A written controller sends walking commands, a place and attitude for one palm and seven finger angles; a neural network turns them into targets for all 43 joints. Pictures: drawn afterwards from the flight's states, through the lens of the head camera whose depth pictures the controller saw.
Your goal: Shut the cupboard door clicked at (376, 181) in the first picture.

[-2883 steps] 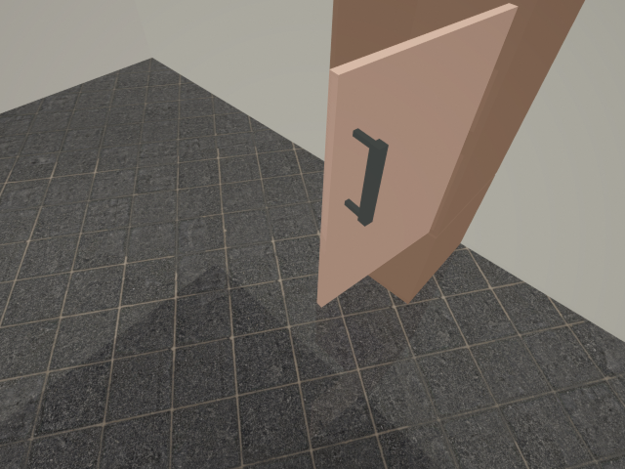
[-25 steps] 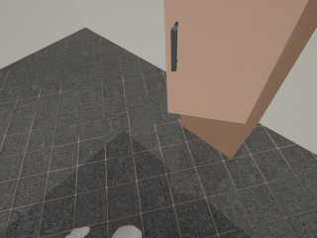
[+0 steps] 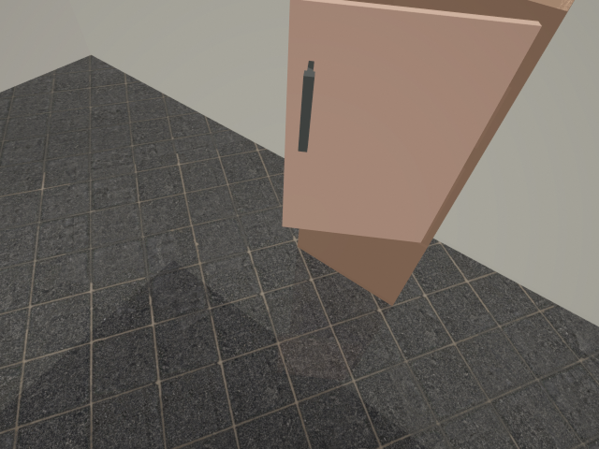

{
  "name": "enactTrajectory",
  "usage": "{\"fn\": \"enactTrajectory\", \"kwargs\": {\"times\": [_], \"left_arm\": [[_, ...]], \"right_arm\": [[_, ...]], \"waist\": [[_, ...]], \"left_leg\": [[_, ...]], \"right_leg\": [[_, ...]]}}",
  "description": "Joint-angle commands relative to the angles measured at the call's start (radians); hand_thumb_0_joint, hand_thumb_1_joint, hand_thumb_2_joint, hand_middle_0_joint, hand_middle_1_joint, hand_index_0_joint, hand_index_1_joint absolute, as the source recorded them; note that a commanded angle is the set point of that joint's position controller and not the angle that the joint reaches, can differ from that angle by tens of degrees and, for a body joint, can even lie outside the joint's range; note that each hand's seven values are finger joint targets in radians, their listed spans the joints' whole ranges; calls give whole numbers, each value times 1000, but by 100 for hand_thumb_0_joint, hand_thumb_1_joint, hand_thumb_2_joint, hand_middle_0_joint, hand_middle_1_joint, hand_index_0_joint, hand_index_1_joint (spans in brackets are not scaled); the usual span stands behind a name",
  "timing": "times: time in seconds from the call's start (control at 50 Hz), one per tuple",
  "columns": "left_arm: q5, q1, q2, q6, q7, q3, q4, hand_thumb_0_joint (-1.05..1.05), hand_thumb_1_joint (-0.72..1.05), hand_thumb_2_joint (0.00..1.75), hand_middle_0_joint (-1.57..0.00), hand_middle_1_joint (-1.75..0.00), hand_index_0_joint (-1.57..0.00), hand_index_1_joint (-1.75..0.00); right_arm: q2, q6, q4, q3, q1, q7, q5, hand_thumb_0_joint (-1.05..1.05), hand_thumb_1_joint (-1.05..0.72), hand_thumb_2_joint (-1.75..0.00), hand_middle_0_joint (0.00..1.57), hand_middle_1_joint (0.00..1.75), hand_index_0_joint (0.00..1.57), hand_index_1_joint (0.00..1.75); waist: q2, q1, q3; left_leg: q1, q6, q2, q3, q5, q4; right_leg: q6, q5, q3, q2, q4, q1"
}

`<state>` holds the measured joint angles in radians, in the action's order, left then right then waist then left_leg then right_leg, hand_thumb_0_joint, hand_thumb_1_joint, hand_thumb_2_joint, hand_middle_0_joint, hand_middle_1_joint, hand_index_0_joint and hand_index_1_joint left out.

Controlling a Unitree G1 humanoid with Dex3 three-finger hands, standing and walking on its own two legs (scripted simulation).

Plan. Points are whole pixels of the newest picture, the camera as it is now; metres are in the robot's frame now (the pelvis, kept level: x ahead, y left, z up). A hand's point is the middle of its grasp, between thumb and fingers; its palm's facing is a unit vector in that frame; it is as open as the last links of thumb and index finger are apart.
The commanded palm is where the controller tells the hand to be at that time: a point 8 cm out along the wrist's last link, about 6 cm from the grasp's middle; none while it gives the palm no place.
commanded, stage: take the last steps up to it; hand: left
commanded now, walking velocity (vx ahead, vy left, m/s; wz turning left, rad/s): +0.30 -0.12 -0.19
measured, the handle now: (306, 108) +0.69 +0.03 +0.06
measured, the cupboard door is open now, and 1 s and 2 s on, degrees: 30 30 30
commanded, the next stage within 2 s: come to a stop and stand still in 0.62 s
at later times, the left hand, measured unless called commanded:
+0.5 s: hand out of the picture +0.11 +0.11 -0.18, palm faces -0.02 -0.98 -0.17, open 7.3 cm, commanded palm none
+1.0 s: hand (260, 351) +0.30 +0.08 -0.18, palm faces -0.03 -0.97 -0.23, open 7.3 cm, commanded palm none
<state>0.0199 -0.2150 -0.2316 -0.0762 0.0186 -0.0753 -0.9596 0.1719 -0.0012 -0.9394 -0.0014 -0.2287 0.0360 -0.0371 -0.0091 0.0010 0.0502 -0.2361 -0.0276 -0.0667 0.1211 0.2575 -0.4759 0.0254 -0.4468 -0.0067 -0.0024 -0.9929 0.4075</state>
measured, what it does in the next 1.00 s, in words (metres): walks ahead: right foot, then left foot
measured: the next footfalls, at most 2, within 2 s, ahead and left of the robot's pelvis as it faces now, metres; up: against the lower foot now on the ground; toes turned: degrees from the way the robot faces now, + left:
right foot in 0.22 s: +0.05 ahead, -0.15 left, +0.00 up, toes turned -7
left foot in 0.60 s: +0.28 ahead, +0.03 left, +0.00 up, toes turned +5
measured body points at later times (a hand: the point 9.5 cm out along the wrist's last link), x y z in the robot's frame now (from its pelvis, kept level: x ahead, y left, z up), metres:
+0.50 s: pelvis +0.11 -0.07 +0.00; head +0.14 -0.07 +0.45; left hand +0.11 +0.16 -0.16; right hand +0.13 -0.32 -0.15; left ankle +0.18 +0.05 -0.71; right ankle +0.01 -0.15 -0.74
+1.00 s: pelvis +0.24 -0.10 -0.01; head +0.27 -0.11 +0.44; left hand +0.30 +0.13 -0.16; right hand +0.26 -0.34 -0.17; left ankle +0.23 +0.02 -0.74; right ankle +0.27 -0.23 -0.74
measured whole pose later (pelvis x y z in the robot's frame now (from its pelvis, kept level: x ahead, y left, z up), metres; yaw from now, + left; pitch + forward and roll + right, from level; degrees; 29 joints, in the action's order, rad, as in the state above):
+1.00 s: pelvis +0.24 -0.10 -0.01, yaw -2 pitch -1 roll +1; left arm 0.03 -0.20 -0.17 -0.02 -0.01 -0.03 -1.03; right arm 0.18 -0.04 -1.05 0.04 -0.22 0.02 -0.01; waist 0.01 -0.02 0.06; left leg -0.26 0.02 -0.03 0.08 0.38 -0.63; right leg 0.02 -0.26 0.01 -0.05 -0.59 0.32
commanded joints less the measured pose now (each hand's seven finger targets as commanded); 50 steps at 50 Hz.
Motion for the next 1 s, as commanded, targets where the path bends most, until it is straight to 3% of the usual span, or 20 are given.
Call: {"fn": "enactTrajectory", "kwargs": {"times": [0.0, 0.1, 0.16, 0.2, 0.22, 0.24, 0.34, 0.48, 0.54, 0.56, 0.58, 0.6, 0.64, 0.68, 0.76, 0.82, 0.84, 0.88, 0.92, 0.98], "left_arm": [[9, 84, -37, 35, 21, -4, 84, 0, 90, 90, -20, -30, -20, -30], [10, 90, -29, 47, 34, -2, 73, 0, 90, 90, -20, -30, -20, -30], [10, -75, -68, 63, 28, -18, 6, 0, 90, 90, -20, -30, -20, -30], [13, -226, -218, 80, -2, -47, -50, 0, 90, 90, -20, -30, -20, -30], [2, -231, -206, 76, -15, -39, -49, 0, 90, 90, -20, -30, -20, -30], [4, -156, -169, 82, -21, -33, -32, 0, 90, 90, -20, -30, -20, -30], [-1, -73, -69, 126, -25, 4, -40, 0, 90, 90, -20, -30, -20, -30], [1, -151, -79, 136, -32, 10, -116, 0, 90, 90, -20, -30, -20, -30], [-11, -126, -68, 132, -33, 13, -121, 0, 90, 90, -20, -30, -20, -30], [-15, -166, -33, 128, -33, 17, -115, 0, 90, 90, -20, -30, -20, -30], [-25, -214, 14, 126, -29, 32, -101, 0, 90, 90, -20, -30, -20, -30], [-15, -165, -16, 123, -32, 32, -76, 0, 90, 90, -20, -30, -20, -30], [-1, -76, -12, 111, -28, 24, -65, 0, 90, 90, -20, -30, -20, -30], [4, -89, 10, 93, -17, 19, -69, 0, 90, 90, -20, -30, -20, -30], [-2, -147, 77, 68, -25, 34, -86, 0, 90, 90, -20, -30, -20, -30], [3, -181, 39, 69, -32, 30, -95, 0, 90, 90, -20, -30, -20, -30], [6, -184, 2, 72, -35, 23, -92, 0, 90, 90, -20, -30, -20, -30], [14, -107, -105, 78, -41, 12, -52, 0, 90, 90, -20, -30, -20, -30], [11, -33, -150, 64, -39, 7, -23, 0, 90, 90, -20, -30, -20, -30], [9, -43, -140, 75, -56, -2, -32, 0, 90, 90, -20, -30, -20, -30]], "right_arm": [[224, 15, 4, 79, -116, 7, -5, 0, -90, -90, 20, 30, 20, 30], [248, 19, -29, 90, -122, -2, -8, 0, -90, -90, 20, 30, 20, 30], [214, 21, -36, 82, -71, -10, 3, 0, -90, -90, 20, 30, 20, 30], [106, 24, 29, 50, 29, -22, 16, 0, -90, -90, 20, 30, 20, 30], [144, 13, 41, 57, 66, -27, 9, 0, -90, -90, 20, 30, 20, 30], [134, 14, 24, 65, 39, -30, 9, 0, -90, -90, 20, 30, 20, 30], [84, 14, -33, 58, -37, -45, 3, 0, -90, -90, 20, 30, 20, 30], [57, 33, -13, 44, 26, -47, 11, 0, -90, -90, 20, 30, 20, 30], [91, 48, -80, 50, -152, -30, 5, 0, -90, -90, 20, 30, 20, 30], [158, 56, -104, 64, -252, -20, -6, 0, -90, -90, 20, 30, 20, 30], [249, 56, -117, 81, -334, -9, -13, 0, -90, -90, 20, 30, 20, 30], [256, 42, -110, 78, -322, -3, -1, 0, -90, -90, 20, 30, 20, 30], [189, 44, -72, 66, -183, 1, 6, 0, -90, -90, 20, 30, 20, 30], [131, 46, -54, 49, -102, 1, 4, 0, -90, -90, 20, 30, 20, 30], [123, 37, -41, 43, 3, 7, 5, 0, -90, -90, 20, 30, 20, 30], [124, 16, -58, 47, 22, 5, 23, 0, -90, -90, 20, 30, 20, 30], [117, 10, -59, 50, 26, 1, 27, 0, -90, -90, 20, 30, 20, 30], [77, -9, -55, 56, -27, -13, 36, 0, -90, -90, 20, 30, 20, 30], [55, -33, -69, 63, -80, -18, 31, 0, -90, -90, 20, 30, 20, 30], [85, -36, -59, 68, -64, -8, 30, 0, -90, -90, 20, 30, 20, 30]], "waist": [[158, -64, -50], [165, -57, -21], [58, 34, -34], [-338, 119, -16], [-226, 117, 45], [-195, 71, 69], [-78, -21, 54], [-86, -6, 17], [-39, -93, -52], [78, -117, -129], [296, -120, -213], [212, -118, -190], [157, -78, -6], [120, -28, 55], [90, 25, -37], [61, 47, -52], [31, 52, -57], [-120, 9, -19], [-72, -29, 3], [-259, 12, -77]], "left_leg": [[153, -112, -280, -244, 60, 245], [90, -100, -288, -219, 139, 242], [-112, -28, -187, -97, 182, 74], [-465, 51, 15, 51, 404, -387], [-481, 35, -14, -47, 353, -528], [-507, 34, -34, -79, 264, -582], [-366, 64, -48, -51, 68, -518], [-271, 40, -3, 9, 19, -216], [49, 15, 51, 23, -154, -41], [252, -45, -91, -170, -290, -11], [426, -171, -345, -483, -427, 72], [352, -234, -413, -562, -346, 154], [103, -202, -358, -473, -166, 230], [-42, -155, -296, -348, -53, 278], [-84, -124, -206, -148, -295, 187], [-96, -75, -153, -103, -217, 92], [-86, -35, -104, -84, -154, 52], [-88, 35, 26, -23, 75, -69], [21, 42, 58, -24, 118, -163], [-127, 54, 60, -71, 265, -337]], "right_leg": [[-7, 11, 35, -28, 133, 100], [-27, 34, 79, -14, 332, -22], [-49, 169, 77, 0, 599, -354], [-212, -100, -426, -345, 838, -524], [-255, -191, -428, -381, 882, -404], [-261, -185, -373, -339, 874, -377], [-230, 328, -88, -231, 816, -293], [-216, 697, -47, -218, 707, -418], [-159, 808, 23, -150, 447, -321], [-111, 583, 50, -80, 250, -157], [-72, -17, 107, 32, -36, 50], [-87, -177, 16, 26, -201, 90], [-73, -50, -24, -56, -258, 154], [-54, 14, -24, -88, -155, 87], [-17, 85, 45, -56, 228, -144], [-4, 290, 73, -27, 455, -246], [-12, 379, 5, -52, 521, -247], [-108, 554, -202, -229, 608, -147], [-163, 530, -233, -306, 653, -26], [-219, 1036, -229, -333, 579, -256]]}}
